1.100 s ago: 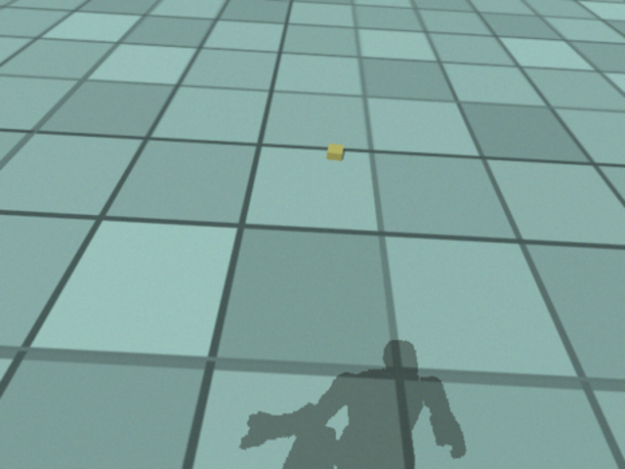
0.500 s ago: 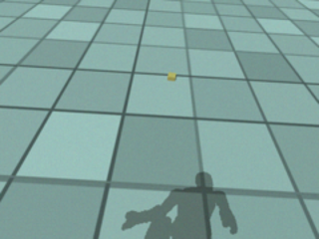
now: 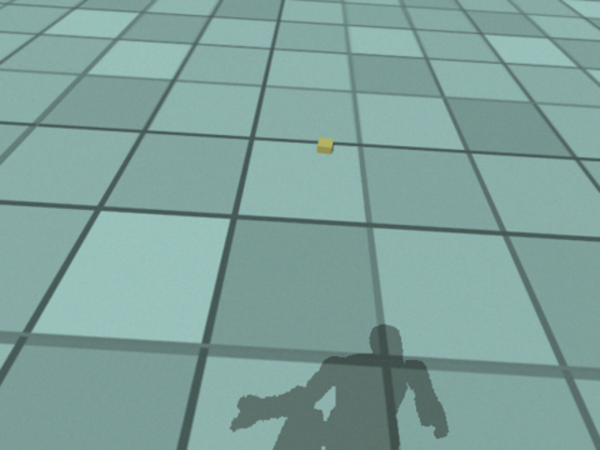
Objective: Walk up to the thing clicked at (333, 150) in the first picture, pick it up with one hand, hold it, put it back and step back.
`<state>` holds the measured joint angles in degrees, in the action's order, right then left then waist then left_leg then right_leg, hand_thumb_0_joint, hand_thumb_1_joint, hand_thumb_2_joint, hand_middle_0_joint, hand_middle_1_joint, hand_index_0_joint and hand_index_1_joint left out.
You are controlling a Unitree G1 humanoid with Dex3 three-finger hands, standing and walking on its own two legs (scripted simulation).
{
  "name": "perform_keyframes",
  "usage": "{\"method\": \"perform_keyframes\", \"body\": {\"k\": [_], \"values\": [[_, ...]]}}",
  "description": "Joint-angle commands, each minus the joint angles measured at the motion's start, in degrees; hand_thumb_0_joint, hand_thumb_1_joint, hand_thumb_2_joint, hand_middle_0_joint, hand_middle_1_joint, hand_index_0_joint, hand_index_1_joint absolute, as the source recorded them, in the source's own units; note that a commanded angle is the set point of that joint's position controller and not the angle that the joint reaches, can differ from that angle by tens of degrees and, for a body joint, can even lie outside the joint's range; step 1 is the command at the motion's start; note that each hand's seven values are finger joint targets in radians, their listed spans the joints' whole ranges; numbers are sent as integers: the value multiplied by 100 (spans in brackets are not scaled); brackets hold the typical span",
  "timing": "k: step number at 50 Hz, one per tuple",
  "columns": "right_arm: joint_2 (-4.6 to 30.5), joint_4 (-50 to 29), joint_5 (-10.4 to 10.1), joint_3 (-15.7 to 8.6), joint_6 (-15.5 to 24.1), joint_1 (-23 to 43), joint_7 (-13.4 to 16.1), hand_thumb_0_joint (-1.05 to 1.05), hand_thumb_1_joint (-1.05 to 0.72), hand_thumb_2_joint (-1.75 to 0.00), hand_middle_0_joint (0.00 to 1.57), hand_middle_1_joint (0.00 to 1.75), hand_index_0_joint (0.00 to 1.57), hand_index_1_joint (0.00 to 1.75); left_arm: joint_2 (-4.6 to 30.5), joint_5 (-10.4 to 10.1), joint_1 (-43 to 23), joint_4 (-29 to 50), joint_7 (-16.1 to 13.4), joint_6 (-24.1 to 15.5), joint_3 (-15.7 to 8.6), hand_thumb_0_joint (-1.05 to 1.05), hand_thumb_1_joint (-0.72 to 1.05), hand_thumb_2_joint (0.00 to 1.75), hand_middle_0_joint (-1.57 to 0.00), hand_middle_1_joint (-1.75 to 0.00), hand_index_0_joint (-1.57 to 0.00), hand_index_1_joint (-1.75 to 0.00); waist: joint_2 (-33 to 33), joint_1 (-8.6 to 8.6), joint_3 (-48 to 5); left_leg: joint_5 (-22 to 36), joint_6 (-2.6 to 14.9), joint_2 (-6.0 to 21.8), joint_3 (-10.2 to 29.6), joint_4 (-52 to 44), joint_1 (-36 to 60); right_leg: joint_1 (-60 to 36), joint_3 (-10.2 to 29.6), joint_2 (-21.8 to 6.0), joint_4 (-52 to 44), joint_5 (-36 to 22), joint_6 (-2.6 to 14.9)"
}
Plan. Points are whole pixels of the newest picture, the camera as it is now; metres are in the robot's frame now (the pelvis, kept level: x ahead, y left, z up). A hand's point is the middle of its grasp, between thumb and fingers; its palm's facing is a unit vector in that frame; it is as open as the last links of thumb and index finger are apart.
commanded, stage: stand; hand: left
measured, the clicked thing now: (325, 145) +1.80 -0.14 -0.76
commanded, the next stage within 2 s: walk up in 0.02 s
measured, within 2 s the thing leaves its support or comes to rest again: neither
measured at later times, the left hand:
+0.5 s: hand (128, 324) +0.36 +0.30 -0.13, palm faces -0.44 -0.77 -0.46, open 7.4 cm
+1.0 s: hand (194, 197) +0.74 +0.27 -0.19, palm faces -0.63 -0.54 -0.56, open 7.4 cm
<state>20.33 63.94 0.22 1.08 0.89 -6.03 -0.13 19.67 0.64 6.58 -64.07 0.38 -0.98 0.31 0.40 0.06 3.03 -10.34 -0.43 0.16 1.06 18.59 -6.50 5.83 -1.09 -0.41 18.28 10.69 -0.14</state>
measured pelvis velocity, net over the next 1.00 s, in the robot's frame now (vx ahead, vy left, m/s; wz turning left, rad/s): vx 0.46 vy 0.09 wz -0.79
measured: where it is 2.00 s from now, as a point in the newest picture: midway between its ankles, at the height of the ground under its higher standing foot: (281, 268)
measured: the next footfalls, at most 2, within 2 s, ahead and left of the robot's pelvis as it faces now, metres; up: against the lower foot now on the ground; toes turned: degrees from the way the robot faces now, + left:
right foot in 0.56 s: +0.26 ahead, -0.14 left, +0.00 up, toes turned -37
left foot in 0.96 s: +0.66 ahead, +0.10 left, +0.00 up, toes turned -41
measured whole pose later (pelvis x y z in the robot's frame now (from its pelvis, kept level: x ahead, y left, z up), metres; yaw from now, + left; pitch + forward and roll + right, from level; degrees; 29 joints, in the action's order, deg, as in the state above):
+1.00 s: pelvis +0.46 +0.09 -0.06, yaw -45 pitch -1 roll -1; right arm 27.3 40.2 3.0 -6.4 0.3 -11.8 -7.7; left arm 29.0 1.3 16.7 -54.0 -3.8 -2.4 -3.4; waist 1.3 3.3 2.5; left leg -18.1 -2.0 5.5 -1.1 50.7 -32.0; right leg 24.6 10.9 -6.6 60.8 29.4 2.9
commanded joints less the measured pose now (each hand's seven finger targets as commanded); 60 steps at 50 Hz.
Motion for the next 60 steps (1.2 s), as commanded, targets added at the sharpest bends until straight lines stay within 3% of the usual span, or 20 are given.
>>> {"method": "perform_keyframes", "body": {"k": [1, 6, 10, 12, 13, 14, 18, 24, 27, 28, 29, 30, 31, 36, 44, 46, 47, 49, 54, 60], "values": [[2203, -1175, 229, -887, 243, 533, -223, 0, -90, -90, 20, 30, 20, 30, 2264, 5, 679, 702, 80, -102, -628, 0, 90, 90, -20, -30, -20, -30, 373, -70, -545, -2360, 376, 489, -28, 1114, 261, 1110, 1884, -961, -224, 2176, 644], [1394, -1679, 254, -790, 178, 363, -591, 0, -90, -90, 20, 30, 20, 30, 2166, 10, 14, 1131, 83, -283, -744, 0, 90, 90, -20, -30, -20, -30, -950, 270, -182, -1383, 312, 232, 980, 2625, -2045, 740, 3694, -1503, -695, 2772, 1149], [1447, -1788, 195, -815, 206, 184, -655, 0, -90, -90, 20, 30, 20, 30, 2179, 16, 312, 1201, 54, -270, -732, 0, 90, 90, -20, -30, -20, -30, -877, 228, -652, -1896, 304, 74, 643, 1291, -1161, 785, 2962, -1142, -339, 1882, 1039], [1649, -1456, 274, -992, 245, -951, -558, 0, -90, -90, 20, 30, 20, 30, 1864, 10, -271, 1417, 70, -232, -597, 0, 90, 90, -20, -30, -20, -30, -87, 992, -813, -1224, 477, -35, 269, -625, 1994, 2983, 1303, -67, 997, 1526, 252], [2272, -1352, 347, -1217, 219, -1460, -463, 0, -90, -90, 20, 30, 20, 30, 1270, 7, -221, 1530, 24, -258, -464, 0, 90, 90, -20, -30, -20, -30, 1929, 1226, -1045, -2243, 794, 1486, 2329, -1077, 3273, 4737, 443, 732, 2918, 2756, 131], [2564, -1665, 275, -1244, 209, -677, -481, 0, -90, -90, 20, 30, 20, 30, 1503, 23, -455, 1664, -56, -263, -485, 0, 90, 90, -20, -30, -20, -30, 1759, 968, -490, -3111, 1496, 2598, 3369, -1318, 2364, 5283, 25, 188, 3741, 2412, 39], [1816, -1871, 210, -960, 310, 165, -459, 0, -90, -90, 20, 30, 20, 30, 1926, -134, 66, 1126, 224, -328, -562, 0, 90, 90, -20, -30, -20, -30, 706, 300, -99, -1771, 1095, 1541, 1083, -989, 1089, 3425, 86, -753, 3312, 904, 18], [1863, -2010, 232, -967, 165, -175, -571, 0, -90, -90, 20, 30, 20, 30, 1651, -168, -417, 1443, 243, -315, -533, 0, 90, 90, -20, -30, -20, -30, 762, 463, 256, 285, 654, 1102, -356, -516, 566, 2382, -834, -475, 1925, -98, 118], [1898, -2321, 245, -1009, 130, 97, -512, 0, -90, -90, 20, 30, 20, 30, 1863, -205, 1160, 1036, 111, -272, -695, 0, 90, 90, -20, -30, -20, -30, 497, -411, -476, 2773, 243, 776, -1057, 1703, -791, -454, -1312, 10, 1747, -171, 394], [1779, -2417, 265, -951, 135, -21, -505, 0, -90, -90, 20, 30, 20, 30, 2130, -175, 2277, 797, 12, -272, -855, 0, 90, 90, -20, -30, -20, -30, -149, -908, -1054, 2702, 98, 474, -1132, 3365, -1590, -1888, -1100, -19, 1527, 207, 514], [1554, -2558, 241, -832, 150, -162, -486, 0, -90, -90, 20, 30, 20, 30, 2509, -78, 3097, 732, -127, -250, -1048, 0, 90, 90, -20, -30, -20, -30, -971, -1247, -1229, -27, -22, 59, -652, 5012, -3426, -3143, 886, -993, 1254, 1591, 966], [1620, -2770, 114, -790, 144, -195, -549, 0, -90, -90, 20, 30, 20, 30, 2871, -126, 2849, 952, -229, -216, -1090, 0, 90, 90, -20, -30, -20, -30, -1560, -1043, -1622, -2271, -240, -426, 108, 6152, -4614, -3425, 4358, -2569, 170, 2059, 1989], [2003, -2795, 151, -858, 115, 162, -554, 0, -90, -90, 20, 30, 20, 30, 2943, -116, 2172, 1319, -358, -249, -1035, 0, 90, 90, -20, -30, -20, -30, -647, -829, -1434, -2129, -148, 313, 1216, 6519, -4631, -2542, 5050, -2880, -231, 3349, 2174], [1868, -2415, 295, -860, -86, -630, -784, 0, -90, -90, 20, 30, 20, 30, 2447, -149, 276, 1841, -397, -566, -782, 0, 90, 90, -20, -30, -20, -30, -441, 439, 140, -812, 94, 842, 587, 4388, -2520, 1679, 1712, -1412, -599, 2270, 997], [1729, -2465, 315, -1072, -238, -1180, -983, 0, -90, -90, 20, 30, 20, 30, 2691, 34, -3, 1879, -443, -590, -895, 0, 90, 90, -20, -30, -20, -30, -941, 816, -273, 323, -59, 559, -296, 2861, -290, 3362, 683, -831, 376, 2040, 739], [1904, -2182, 345, -1232, -231, -2201, -842, 0, -90, -90, 20, 30, 20, 30, 2426, 122, -275, 1989, -505, -464, -817, 0, 90, 90, -20, -30, -20, -30, -64, 1421, -353, -534, -4, 370, -297, 2567, 804, 4316, 545, -563, 2111, 2462, 583], [2239, -2062, 406, -1353, -154, -2879, -726, 0, -90, -90, 20, 30, 20, 30, 1877, 155, -155, 2002, -539, -412, -662, 0, 90, 90, -20, -30, -20, -30, 1562, 1777, -413, -2327, 69, 878, 881, 1282, 808, 4580, 50, 15, 4500, 2247, 455], [2878, -2524, 178, -1395, -35, -1175, -479, 0, -90, -90, 20, 30, 20, 30, 1583, -7, 935, 1908, -613, -369, -474, 0, 90, 90, -20, -30, -20, -30, 2516, 582, -139, -4344, 489, 2293, 4181, -1531, -503, 4726, 514, 48, 6615, 1993, 596], [1809, -2727, 370, -1123, -10, -490, -438, 0, -90, -90, 20, 30, 20, 30, 2409, -174, 1441, 1055, -395, -286, -804, 0, 90, 90, -20, -30, -20, -30, 1302, 286, -526, -2388, 984, 1364, 1272, 52, -678, 3364, -56, -643, 4783, 1044, 201], [1804, -2782, 377, -1102, -89, -964, -437, 0, -90, -90, 20, 30, 20, 30, 2128, -109, 845, 1502, -360, -213, -716, 0, 90, 90, -20, -30, -20, -30, 664, 663, -367, -1185, 1019, 1638, 660, -26, -121, 2948, -446, -510, 3124, 1025, 162]]}}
